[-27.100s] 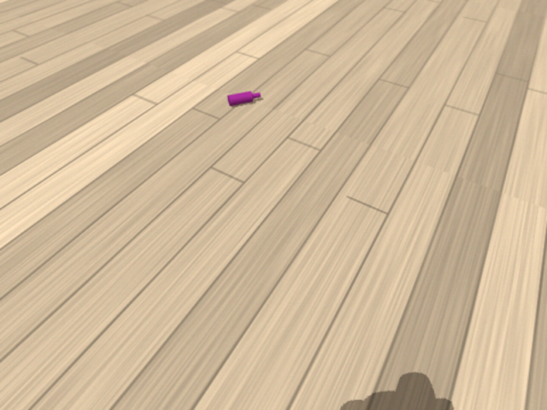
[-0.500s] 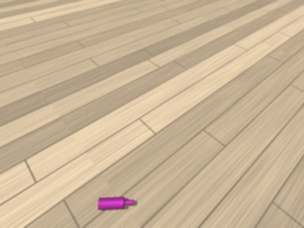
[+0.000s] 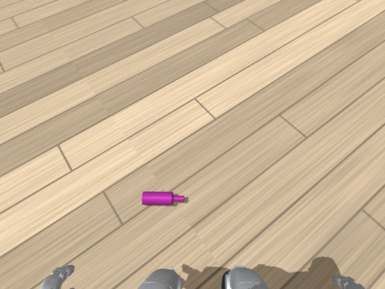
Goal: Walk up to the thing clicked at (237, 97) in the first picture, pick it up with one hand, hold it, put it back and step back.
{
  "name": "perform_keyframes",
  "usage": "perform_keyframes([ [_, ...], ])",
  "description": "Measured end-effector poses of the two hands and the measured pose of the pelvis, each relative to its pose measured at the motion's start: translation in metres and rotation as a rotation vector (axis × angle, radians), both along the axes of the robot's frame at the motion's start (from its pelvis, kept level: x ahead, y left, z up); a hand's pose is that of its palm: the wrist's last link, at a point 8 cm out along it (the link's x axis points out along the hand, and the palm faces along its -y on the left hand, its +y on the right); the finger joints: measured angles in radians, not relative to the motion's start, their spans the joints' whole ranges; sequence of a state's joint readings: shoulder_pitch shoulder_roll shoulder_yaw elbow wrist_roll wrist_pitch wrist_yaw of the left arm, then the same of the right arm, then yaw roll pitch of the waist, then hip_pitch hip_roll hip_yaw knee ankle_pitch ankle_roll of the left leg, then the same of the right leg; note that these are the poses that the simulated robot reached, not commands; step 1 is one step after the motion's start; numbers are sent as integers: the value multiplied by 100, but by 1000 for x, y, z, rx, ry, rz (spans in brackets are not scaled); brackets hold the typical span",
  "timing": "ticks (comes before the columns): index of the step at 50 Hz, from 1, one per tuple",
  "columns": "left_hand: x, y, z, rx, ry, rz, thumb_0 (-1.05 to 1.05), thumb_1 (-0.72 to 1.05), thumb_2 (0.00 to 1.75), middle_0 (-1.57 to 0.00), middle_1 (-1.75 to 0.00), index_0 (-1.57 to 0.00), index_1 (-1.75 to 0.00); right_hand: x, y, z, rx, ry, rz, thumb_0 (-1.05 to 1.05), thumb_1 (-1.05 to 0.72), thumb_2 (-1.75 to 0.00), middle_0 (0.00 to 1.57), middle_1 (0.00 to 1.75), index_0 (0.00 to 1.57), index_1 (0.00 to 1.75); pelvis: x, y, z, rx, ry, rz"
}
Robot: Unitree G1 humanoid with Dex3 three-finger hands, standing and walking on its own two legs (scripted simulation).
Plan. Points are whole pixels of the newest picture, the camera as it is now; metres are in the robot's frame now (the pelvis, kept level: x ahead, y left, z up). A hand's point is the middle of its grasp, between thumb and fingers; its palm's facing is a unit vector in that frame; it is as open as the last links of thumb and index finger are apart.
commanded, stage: walk up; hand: left
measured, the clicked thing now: (163, 198) +0.53 +0.19 -0.72
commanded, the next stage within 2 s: stand in 1.66 s
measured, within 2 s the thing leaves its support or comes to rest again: neither
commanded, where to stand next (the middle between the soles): +0.15 -0.01 m, yaw -1 degrees
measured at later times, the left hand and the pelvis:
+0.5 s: hand out of the picture -0.07 +0.28 -0.15, palm faces -0.08 -0.91 -0.42, open 7.4 cm; pelvis -0.16 +0.01 +0.00, yaw -4 degrees
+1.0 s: hand out of the picture -0.14 +0.28 -0.14, palm faces -0.04 -0.93 -0.36, open 7.4 cm; pelvis -0.22 +0.01 +0.01, yaw -3 degrees
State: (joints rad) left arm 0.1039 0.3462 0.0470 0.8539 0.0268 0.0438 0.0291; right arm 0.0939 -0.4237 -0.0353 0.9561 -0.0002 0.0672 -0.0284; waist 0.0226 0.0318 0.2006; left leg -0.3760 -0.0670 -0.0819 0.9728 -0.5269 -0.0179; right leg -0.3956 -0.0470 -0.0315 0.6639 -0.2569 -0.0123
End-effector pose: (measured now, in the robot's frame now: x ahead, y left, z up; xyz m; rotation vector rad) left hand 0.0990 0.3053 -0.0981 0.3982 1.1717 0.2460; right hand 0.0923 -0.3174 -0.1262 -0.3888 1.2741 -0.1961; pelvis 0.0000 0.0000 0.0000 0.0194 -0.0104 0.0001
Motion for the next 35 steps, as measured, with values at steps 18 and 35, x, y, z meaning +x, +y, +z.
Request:
perform_keyframes([
  [18,-111,32,-9,-33,14,-11,0,90,90,-20,-30,-20,-30,-91,33,36,-22,-139,3,1,-90,-90,21,30,20,30,-109,22,7,-46,-18,-45],
  [35,-212,22,6,-18,-44,-30,1,90,90,-20,-30,-21,-30,-240,20,10,16,-42,-51,1,-91,-90,21,30,20,30,-202,20,1,-17,-25,-25],
])
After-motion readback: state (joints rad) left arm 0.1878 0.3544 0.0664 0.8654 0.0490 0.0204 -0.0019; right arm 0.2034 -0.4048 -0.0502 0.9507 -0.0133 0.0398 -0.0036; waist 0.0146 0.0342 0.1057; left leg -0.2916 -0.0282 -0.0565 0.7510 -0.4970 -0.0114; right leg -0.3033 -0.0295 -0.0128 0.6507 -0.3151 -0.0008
